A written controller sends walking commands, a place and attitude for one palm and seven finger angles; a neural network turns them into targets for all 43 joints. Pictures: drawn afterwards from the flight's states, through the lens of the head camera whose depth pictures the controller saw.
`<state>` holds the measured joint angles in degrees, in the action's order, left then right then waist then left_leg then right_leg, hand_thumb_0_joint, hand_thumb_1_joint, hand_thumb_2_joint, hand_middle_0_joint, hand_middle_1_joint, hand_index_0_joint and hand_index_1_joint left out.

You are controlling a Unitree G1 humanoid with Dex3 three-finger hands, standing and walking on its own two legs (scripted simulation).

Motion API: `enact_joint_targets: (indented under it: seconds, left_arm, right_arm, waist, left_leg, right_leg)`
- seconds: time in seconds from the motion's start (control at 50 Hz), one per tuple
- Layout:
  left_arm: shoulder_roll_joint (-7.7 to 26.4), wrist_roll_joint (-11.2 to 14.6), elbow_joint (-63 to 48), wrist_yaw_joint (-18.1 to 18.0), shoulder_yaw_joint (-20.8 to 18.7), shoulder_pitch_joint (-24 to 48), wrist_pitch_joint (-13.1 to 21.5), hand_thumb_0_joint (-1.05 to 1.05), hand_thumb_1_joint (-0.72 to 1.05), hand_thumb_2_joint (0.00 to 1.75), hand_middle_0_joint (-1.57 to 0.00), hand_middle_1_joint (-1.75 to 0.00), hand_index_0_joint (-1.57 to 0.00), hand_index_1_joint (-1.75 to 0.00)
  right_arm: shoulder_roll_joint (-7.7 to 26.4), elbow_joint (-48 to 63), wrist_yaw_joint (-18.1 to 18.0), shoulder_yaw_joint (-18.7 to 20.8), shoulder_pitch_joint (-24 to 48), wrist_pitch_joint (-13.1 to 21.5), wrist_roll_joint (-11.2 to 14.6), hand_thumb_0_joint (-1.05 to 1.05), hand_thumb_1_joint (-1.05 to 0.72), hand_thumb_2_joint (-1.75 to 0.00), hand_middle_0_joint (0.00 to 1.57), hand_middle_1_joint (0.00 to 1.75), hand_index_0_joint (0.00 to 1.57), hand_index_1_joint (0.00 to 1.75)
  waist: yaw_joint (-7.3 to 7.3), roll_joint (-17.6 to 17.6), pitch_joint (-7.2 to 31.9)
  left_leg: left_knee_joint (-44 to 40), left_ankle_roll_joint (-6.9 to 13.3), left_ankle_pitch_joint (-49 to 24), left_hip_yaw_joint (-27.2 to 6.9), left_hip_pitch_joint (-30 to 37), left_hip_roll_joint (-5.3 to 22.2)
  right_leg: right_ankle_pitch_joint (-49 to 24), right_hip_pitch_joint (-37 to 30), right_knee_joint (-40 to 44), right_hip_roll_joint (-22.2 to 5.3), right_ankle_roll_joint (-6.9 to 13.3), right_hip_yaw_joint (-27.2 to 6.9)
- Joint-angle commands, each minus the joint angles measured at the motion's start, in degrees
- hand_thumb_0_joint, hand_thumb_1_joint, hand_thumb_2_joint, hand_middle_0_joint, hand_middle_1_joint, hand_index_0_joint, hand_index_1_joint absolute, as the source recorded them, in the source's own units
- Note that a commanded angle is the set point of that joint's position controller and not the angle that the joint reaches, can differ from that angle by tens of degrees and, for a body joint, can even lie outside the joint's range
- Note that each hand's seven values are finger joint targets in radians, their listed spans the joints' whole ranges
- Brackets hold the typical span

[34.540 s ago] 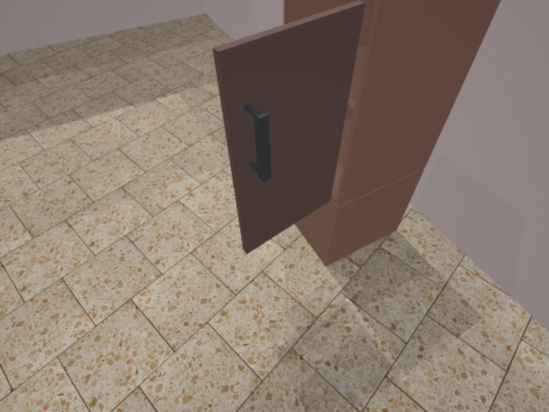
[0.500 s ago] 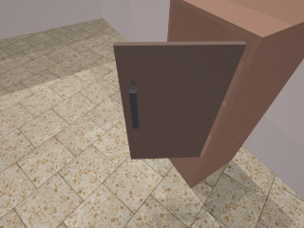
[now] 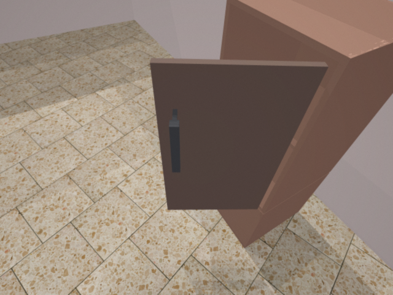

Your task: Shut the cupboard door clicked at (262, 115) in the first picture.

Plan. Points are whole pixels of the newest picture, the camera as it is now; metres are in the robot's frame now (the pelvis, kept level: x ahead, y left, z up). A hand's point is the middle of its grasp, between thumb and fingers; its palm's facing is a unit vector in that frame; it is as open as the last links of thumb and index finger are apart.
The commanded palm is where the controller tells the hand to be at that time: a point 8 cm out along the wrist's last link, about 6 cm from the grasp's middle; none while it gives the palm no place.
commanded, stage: shuffle to correct the standing spot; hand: left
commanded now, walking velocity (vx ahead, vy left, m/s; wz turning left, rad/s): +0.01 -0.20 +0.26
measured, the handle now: (175, 142) +0.43 +0.08 +0.06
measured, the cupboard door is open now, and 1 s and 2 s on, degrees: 60 60 60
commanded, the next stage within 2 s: come to a stop and stand still in 0.94 s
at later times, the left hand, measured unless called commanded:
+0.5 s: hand out of the picture -0.04 +0.12 -0.19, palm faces +0.11 -0.98 -0.17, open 7.4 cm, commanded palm none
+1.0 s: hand out of the picture +0.06 +0.09 -0.17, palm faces +0.05 -0.99 -0.16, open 7.4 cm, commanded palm none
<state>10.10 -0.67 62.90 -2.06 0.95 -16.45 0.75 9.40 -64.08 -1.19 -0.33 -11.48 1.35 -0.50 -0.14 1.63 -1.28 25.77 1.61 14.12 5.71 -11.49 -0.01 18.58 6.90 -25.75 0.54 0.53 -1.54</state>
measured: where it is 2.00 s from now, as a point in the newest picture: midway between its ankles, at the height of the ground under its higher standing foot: outside the picture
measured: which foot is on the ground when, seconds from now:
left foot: down 0.00-0.40, up 0.42-0.62, down 0.64-1.00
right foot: down 0.00-0.66, up 0.68-1.00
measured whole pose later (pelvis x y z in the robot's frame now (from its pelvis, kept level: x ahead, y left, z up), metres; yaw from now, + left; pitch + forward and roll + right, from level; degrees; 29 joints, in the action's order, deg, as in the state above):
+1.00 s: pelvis -0.01 -0.11 +0.00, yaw +2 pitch +2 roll -3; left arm 12.6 -1.6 54.3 1.1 -4.2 -10.2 -4.7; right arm 9.0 -59.2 -1.9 2.3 -16.2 -0.1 -2.4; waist 1.7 0.9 -3.5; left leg 27.8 -1.5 15.2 4.3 -14.2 7.4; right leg 21.6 25.4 -50.2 -4.2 -2.5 0.1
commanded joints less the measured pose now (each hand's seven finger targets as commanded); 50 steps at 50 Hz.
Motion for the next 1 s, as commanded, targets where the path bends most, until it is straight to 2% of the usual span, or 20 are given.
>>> enact_joint_targets:
  seconds: [0.0,0.14,0.26,0.32,0.36,0.38,0.4,0.44,0.48,0.52,0.56,0.58,0.6,0.62,0.64,0.66,0.7,0.78,0.94,0.98]
  left_arm:
    - [4.5,-0.2,-0.5,-0.4,-0.8,-5.6,-0.2,0.0,0.9,0.9,-0.2,-0.3,-0.2,-0.3]
    - [4.0,-0.6,-1.4,-0.1,-1.6,-7.6,-1.2,0.0,0.9,0.9,-0.2,-0.3,-0.2,-0.3]
    - [3.6,-0.9,-3.0,0.4,-2.6,-9.0,-2.0,0.0,0.9,0.9,-0.2,-0.3,-0.2,-0.3]
    - [3.8,-1.0,-4.4,0.7,-3.3,-9.4,-2.3,0.0,0.9,0.9,-0.2,-0.3,-0.2,-0.3]
    - [5.1,-1.2,-4.9,0.6,-3.8,-10.3,-2.5,0.0,0.9,0.9,-0.2,-0.3,-0.2,-0.3]
    - [6.0,-1.4,-5.1,0.5,-4.1,-10.9,-2.6,0.0,0.9,0.9,-0.2,-0.3,-0.2,-0.3]
    - [5.9,-1.5,-5.3,0.5,-4.1,-11.4,-2.7,0.0,0.9,0.9,-0.2,-0.3,-0.2,-0.3]
    - [4.9,-1.8,-6.1,0.2,-4.0,-10.4,-2.8,0.0,0.9,0.9,-0.2,-0.3,-0.2,-0.3]
    - [4.9,-2.0,-6.6,0.1,-4.1,-9.4,-2.5,0.0,0.9,0.9,-0.2,-0.3,-0.2,-0.3]
    - [5.3,-2.1,-6.7,-0.1,-4.2,-9.6,-2.4,0.0,0.9,0.9,-0.2,-0.3,-0.2,-0.3]
    - [5.3,-1.9,-7.1,0.1,-4.3,-8.3,-2.7,0.0,0.9,0.9,-0.2,-0.3,-0.2,-0.3]
    - [5.3,-1.4,-7.2,0.3,-4.3,-7.3,-2.8,0.0,0.9,0.9,-0.2,-0.3,-0.2,-0.3]
    - [4.8,-0.9,-7.4,0.6,-4.2,-6.8,-2.8,0.0,0.9,0.9,-0.2,-0.3,-0.2,-0.3]
    - [2.1,-0.5,-7.8,1.0,-4.2,-9.2,-2.7,0.0,0.9,0.9,-0.2,-0.3,-0.2,-0.3]
    - [3.3,-1.0,-9.3,0.9,-4.0,-8.4,-2.5,0.0,0.9,0.9,-0.2,-0.3,-0.2,-0.3]
    - [5.6,-1.8,-9.0,0.6,-4.8,-4.8,-3.3,0.0,0.9,0.9,-0.2,-0.3,-0.2,-0.3]
    - [4.5,-1.9,-9.1,1.3,-5.4,-2.9,-3.8,0.0,0.9,0.9,-0.2,-0.3,-0.2,-0.3]
    - [2.3,-1.5,-8.4,2.5,-5.3,-3.0,-5.0,0.0,0.9,0.9,-0.2,-0.3,-0.2,-0.3]
    - [2.5,-1.0,-12.3,3.3,-4.6,7.2,-4.5,0.0,0.9,0.9,-0.2,-0.3,-0.2,-0.3]
    - [2.9,-0.6,-12.5,3.5,-4.8,6.4,-3.8,0.0,0.9,0.9,-0.2,-0.3,-0.2,-0.3]
  right_arm:
    - [5.9,1.3,-0.8,1.2,-3.4,0.3,-0.3,0.0,-0.9,-0.9,0.2,0.3,0.2,0.3]
    - [7.1,1.2,-1.7,2.4,-4.6,-0.5,-0.6,0.0,-0.9,-0.9,0.2,0.3,0.2,0.3]
    - [8.2,1.8,-2.4,3.6,-5.8,-1.2,-0.8,0.0,-0.9,-0.9,0.2,0.3,0.2,0.3]
    - [7.7,3.0,-2.5,4.0,-5.3,-1.5,-0.9,0.0,-0.9,-0.9,0.2,0.3,0.2,0.3]
    - [5.8,3.9,-2.7,3.8,-4.3,-1.8,-0.7,0.0,-0.9,-0.9,0.2,0.3,0.2,0.3]
    - [3.9,4.7,-2.6,3.5,-3.4,-2.0,-0.6,0.0,-0.9,-0.9,0.2,0.3,0.2,0.3]
    - [3.2,5.5,-2.8,3.4,-1.1,-2.3,-0.6,0.0,-0.9,-0.9,0.2,0.3,0.2,0.3]
    - [2.7,6.1,-2.8,3.5,-0.5,-2.2,-0.5,0.0,-0.9,-0.9,0.2,0.3,0.2,0.3]
    - [2.4,6.3,-2.6,3.4,-0.3,-1.9,-0.5,0.0,-0.9,-0.9,0.2,0.3,0.2,0.3]
    - [2.0,6.7,-2.5,3.3,-0.3,-1.6,-0.4,0.0,-0.9,-0.9,0.2,0.3,0.2,0.3]
    - [1.6,5.9,-2.7,3.1,-3.2,-1.3,-0.3,0.0,-0.9,-0.9,0.2,0.3,0.2,0.3]
    - [1.7,4.8,-2.8,3.0,-6.1,-1.1,-0.3,0.0,-0.9,-0.9,0.2,0.3,0.2,0.3]
    - [3.0,3.4,-3.1,3.2,-10.5,-0.7,-0.5,0.0,-0.9,-0.9,0.2,0.3,0.2,0.3]
    - [8.2,3.2,-3.5,4.2,-12.9,-0.2,-1.2,0.0,-0.9,-0.9,0.2,0.3,0.2,0.3]
    - [11.1,4.0,-3.6,4.6,-13.9,-0.7,-0.8,0.0,-0.9,-0.9,0.2,0.3,0.2,0.3]
    - [10.3,3.6,-3.7,3.9,-13.5,-0.6,-0.9,0.0,-0.9,-0.9,0.2,0.3,0.2,0.3]
    - [8.5,5.4,-3.7,3.2,-7.4,-0.1,-1.2,0.0,-0.9,-0.9,0.2,0.3,0.2,0.3]
    - [8.0,6.4,-3.1,3.3,-5.5,0.5,-1.3,0.0,-0.9,-0.9,0.2,0.3,0.2,0.3]
    - [12.2,6.8,-1.7,5.9,-9.0,-1.2,-2.2,0.0,-0.9,-0.9,0.2,0.3,0.2,0.3]
    - [13.9,7.2,-1.6,6.5,-8.6,-1.4,-2.2,0.0,-0.9,-0.9,0.2,0.3,0.2,0.3]
  waist:
    - [0.1,-1.4,-1.2]
    - [0.04,-2.4,-1.2]
    - [0.31,-4.8,-0.3]
    - [0.07,-2.6,0.3]
    - [-0.49,4.6,0.2]
    - [-1.08,9.7,-0.7]
    - [-2.2,10.0,-1.9]
    - [-1.75,5.6,-2.0]
    - [-1.49,2.9,-2.0]
    - [-1.66,3.2,-0.6]
    - [-0.23,2.5,0.7]
    - [1.25,2.5,1.4]
    - [3.22,0.1,3.5]
    - [3.29,-12.3,5.0]
    - [3.6,-14.7,3.2]
    - [3.84,-9.3,1.6]
    - [0.9,-7.2,-3.5]
    - [-0.64,-8.6,-1.6]
    - [3.08,-14.5,-2.4]
    - [2.71,-15.0,1.2]
  left_leg:
    - [-3.8,1.5,-13.6,-8.2,3.8,8.1]
    - [-2.7,3.6,-19.1,-11.8,2.7,11.0]
    - [-0.8,4.5,-17.7,-12.7,0.0,12.5]
    - [2.7,3.2,-13.0,-9.8,-3.9,10.7]
    - [9.5,1.1,-5.0,-3.7,-8.3,6.2]
    - [15.6,-0.3,4.8,-0.4,-11.8,2.3]
    - [23.2,-0.4,14.7,-1.1,-14.8,1.1]
    - [33.0,-0.5,17.8,-2.2,-17.9,2.0]
    - [32.8,-1.0,17.9,-1.5,-18.3,2.1]
    - [26.9,-1.0,16.9,-0.9,-15.9,2.2]
    - [15.1,-0.9,11.7,-0.2,-10.0,2.3]
    - [6.9,-0.5,4.8,0.0,-4.3,2.3]
    - [-1.9,0.6,-5.6,-2.3,4.9,5.2]
    - [-6.3,6.9,-21.2,-20.7,13.2,20.2]
    - [-5.6,14.8,-38.0,-30.1,13.2,31.5]
    - [-5.7,14.7,-39.8,-28.5,7.6,30.6]
    - [-7.1,12.0,-31.2,-21.1,0.3,25.4]
    - [-7.2,7.8,-27.2,-9.1,-2.4,18.2]
    - [-7.8,6.4,-13.7,-9.5,-1.6,17.3]
    - [-5.2,5.6,-15.1,-11.0,-0.3,17.7]
  right_leg:
    - [-11.5,5.4,3.5,-4.9,0.3,-1.3]
    - [-9.5,6.3,0.0,-3.7,0.3,2.5]
    - [-9.5,7.4,-2.2,-2.7,0.9,2.4]
    - [-12.7,5.7,-0.7,-3.3,1.7,0.1]
    - [-17.9,3.6,3.5,-6.7,2.4,-4.5]
    - [-23.5,2.5,5.9,-9.8,4.4,-8.0]
    - [-28.9,3.2,7.1,-12.1,7.4,-10.2]
    - [-34.4,2.2,6.1,-13.8,14.0,-10.5]
    - [-39.8,1.1,4.0,-12.2,15.3,-8.5]
    - [-41.4,0.1,2.8,-11.6,15.2,-8.6]
    - [-40.5,1.0,0.4,-9.7,13.1,-7.3]
    - [-38.6,2.6,-2.4,-7.8,10.8,-5.6]
    - [-33.2,6.7,-8.6,-5.9,7.3,-3.8]
    - [-12.4,18.0,-20.5,-0.6,2.1,0.5]
    - [14.5,25.1,-33.5,0.4,-0.2,1.5]
    - [14.5,25.3,-39.9,0.4,-0.1,-3.4]
    - [8.1,26.8,-45.9,-1.2,-1.1,-3.6]
    - [-0.1,24.0,-45.5,-2.0,-2.7,-1.0]
    - [4.1,19.4,-20.4,-3.1,-3.5,5.3]
    - [4.3,14.9,-13.0,-1.9,-2.6,5.9]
